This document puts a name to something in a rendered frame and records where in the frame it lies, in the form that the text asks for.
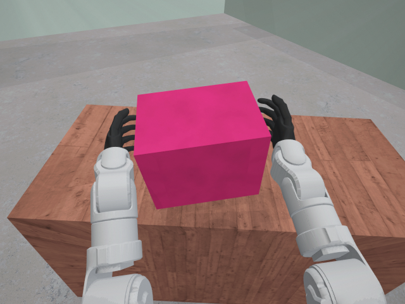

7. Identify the left robot forearm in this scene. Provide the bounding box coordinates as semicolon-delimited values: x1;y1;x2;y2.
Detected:
81;147;142;304

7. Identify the carton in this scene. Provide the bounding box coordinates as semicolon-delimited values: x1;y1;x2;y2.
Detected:
134;81;271;209

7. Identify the right robot forearm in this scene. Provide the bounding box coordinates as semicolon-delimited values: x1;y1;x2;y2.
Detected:
270;139;387;304

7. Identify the pedestal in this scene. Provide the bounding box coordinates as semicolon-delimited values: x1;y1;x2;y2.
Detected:
7;104;405;304

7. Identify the robot right hand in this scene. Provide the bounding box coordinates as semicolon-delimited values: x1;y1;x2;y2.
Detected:
258;95;296;149

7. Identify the robot left upper arm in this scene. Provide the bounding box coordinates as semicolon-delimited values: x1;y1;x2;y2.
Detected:
83;274;153;304

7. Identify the robot right upper arm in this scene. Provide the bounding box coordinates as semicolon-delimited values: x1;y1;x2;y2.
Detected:
303;258;385;304

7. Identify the robot left hand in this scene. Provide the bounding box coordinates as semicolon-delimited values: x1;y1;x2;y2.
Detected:
104;108;136;152

